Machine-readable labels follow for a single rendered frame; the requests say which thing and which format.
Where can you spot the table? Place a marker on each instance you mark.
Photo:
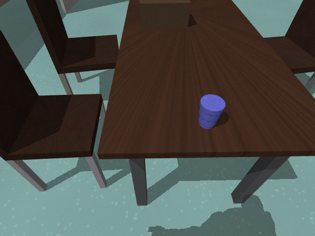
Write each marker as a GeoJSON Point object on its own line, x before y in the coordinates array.
{"type": "Point", "coordinates": [161, 74]}

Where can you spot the chair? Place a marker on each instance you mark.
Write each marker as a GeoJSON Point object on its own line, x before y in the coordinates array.
{"type": "Point", "coordinates": [297, 47]}
{"type": "Point", "coordinates": [72, 55]}
{"type": "Point", "coordinates": [45, 126]}

